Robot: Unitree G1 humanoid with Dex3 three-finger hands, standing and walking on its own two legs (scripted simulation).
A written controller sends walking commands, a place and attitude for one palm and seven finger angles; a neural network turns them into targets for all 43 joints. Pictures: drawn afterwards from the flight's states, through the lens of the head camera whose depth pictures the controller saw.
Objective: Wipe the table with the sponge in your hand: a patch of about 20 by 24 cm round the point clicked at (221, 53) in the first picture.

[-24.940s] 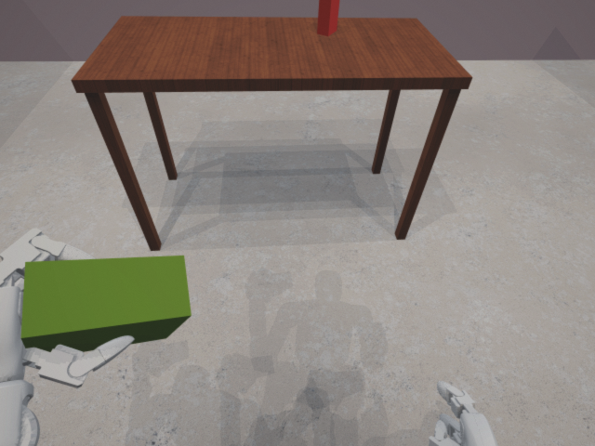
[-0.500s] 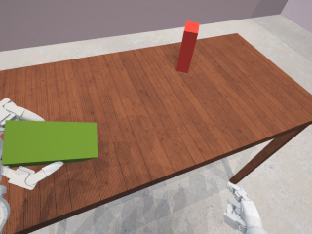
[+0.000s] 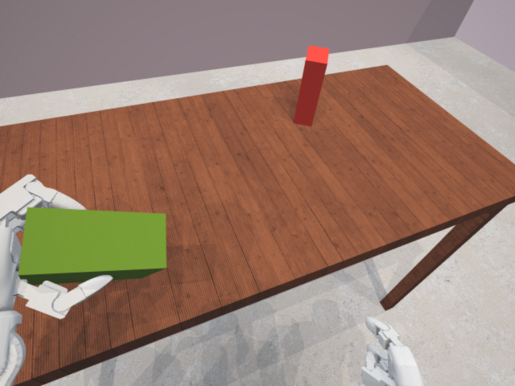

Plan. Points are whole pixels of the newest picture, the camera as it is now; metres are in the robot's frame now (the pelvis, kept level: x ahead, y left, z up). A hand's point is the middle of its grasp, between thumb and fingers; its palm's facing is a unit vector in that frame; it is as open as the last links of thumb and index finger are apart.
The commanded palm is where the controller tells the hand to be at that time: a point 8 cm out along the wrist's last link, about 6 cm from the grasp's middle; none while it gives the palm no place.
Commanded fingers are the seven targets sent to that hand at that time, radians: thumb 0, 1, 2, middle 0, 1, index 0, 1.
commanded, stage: come to a stop and stand still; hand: left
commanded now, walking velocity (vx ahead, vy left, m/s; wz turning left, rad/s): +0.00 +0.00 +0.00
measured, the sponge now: (116, 249) +0.24 +0.20 +0.13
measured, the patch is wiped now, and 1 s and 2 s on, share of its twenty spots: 0.00 0.00 0.00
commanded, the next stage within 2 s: look again from close up in 0.02 s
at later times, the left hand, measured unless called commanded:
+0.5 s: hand (64, 239) +0.23 +0.25 +0.17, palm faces +0.38 -0.81 -0.45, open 10.3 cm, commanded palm +0.15 +0.27 +0.18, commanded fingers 0.00 0.10 1.30 -1.20 -1.60 -1.20 -1.60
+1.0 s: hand (42, 260) +0.19 +0.25 +0.18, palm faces +0.49 -0.55 -0.68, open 10.3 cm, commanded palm +0.16 +0.25 +0.20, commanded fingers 0.00 0.10 1.30 -1.20 -1.60 -1.20 -1.60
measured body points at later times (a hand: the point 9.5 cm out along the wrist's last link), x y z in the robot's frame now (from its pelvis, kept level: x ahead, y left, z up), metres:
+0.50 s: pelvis +0.00 -0.01 +0.00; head +0.02 +0.01 +0.45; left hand +0.20 +0.29 +0.19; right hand +0.19 -0.23 -0.07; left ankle -0.01 +0.05 -0.74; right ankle +0.04 -0.13 -0.74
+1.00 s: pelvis +0.00 -0.07 -0.02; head +0.00 -0.10 +0.43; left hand +0.16 +0.28 +0.21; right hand +0.23 -0.29 -0.09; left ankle -0.01 +0.05 -0.74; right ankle +0.04 -0.13 -0.74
